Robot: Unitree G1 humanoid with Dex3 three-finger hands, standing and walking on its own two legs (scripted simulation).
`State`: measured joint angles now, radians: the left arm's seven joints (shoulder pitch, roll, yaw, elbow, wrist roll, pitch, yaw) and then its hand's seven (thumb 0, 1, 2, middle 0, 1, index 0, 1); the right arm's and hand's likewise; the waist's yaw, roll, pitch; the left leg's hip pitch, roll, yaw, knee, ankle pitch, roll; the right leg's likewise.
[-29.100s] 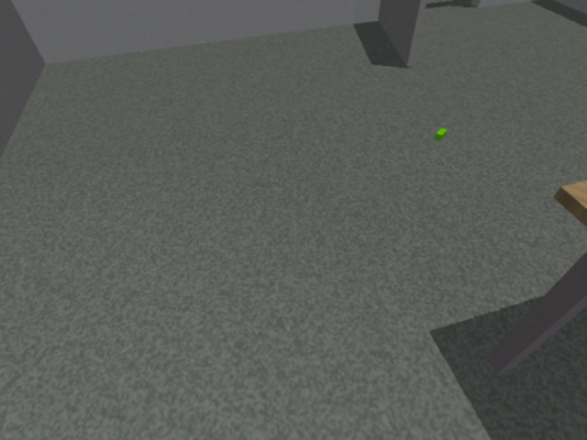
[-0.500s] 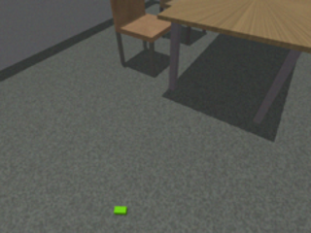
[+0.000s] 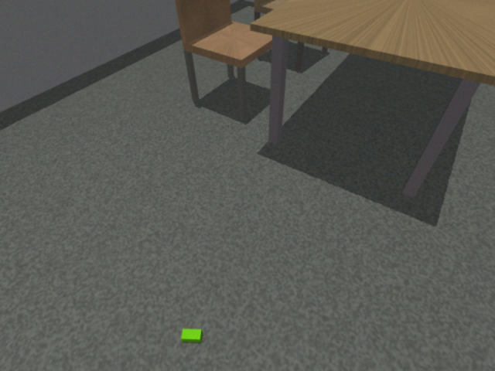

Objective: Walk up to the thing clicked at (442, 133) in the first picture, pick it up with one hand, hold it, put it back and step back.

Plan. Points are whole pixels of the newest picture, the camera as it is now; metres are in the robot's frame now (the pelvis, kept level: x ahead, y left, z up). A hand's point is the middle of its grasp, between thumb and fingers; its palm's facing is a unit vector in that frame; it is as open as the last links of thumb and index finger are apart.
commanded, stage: stand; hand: left
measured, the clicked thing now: (192, 335) +0.42 +0.26 -0.77
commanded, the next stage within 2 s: none
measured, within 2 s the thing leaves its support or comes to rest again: neither
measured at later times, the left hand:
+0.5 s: hand out of the picture +0.06 +0.26 -0.16, palm faces -0.02 -0.94 -0.34, open 7.3 cm
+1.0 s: hand out of the picture +0.07 +0.26 -0.16, palm faces -0.02 -0.94 -0.33, open 7.3 cm
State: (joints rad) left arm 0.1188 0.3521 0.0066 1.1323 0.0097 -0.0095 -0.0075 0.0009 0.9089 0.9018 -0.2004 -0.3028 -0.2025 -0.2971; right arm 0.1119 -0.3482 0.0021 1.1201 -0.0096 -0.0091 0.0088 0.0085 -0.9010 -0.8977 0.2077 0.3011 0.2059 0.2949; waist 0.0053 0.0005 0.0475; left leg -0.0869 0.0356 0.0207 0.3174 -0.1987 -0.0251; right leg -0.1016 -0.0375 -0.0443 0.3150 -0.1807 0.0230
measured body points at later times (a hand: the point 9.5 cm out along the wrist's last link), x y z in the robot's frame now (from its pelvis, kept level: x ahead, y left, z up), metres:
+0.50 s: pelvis +0.00 +0.00 +0.00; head +0.01 +0.00 +0.45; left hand +0.06 +0.30 -0.14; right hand +0.07 -0.30 -0.13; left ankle -0.02 +0.13 -0.75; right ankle -0.01 -0.13 -0.75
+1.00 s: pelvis +0.00 +0.01 +0.00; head +0.01 +0.01 +0.45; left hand +0.07 +0.31 -0.14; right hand +0.08 -0.29 -0.13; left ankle -0.02 +0.13 -0.75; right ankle -0.01 -0.13 -0.75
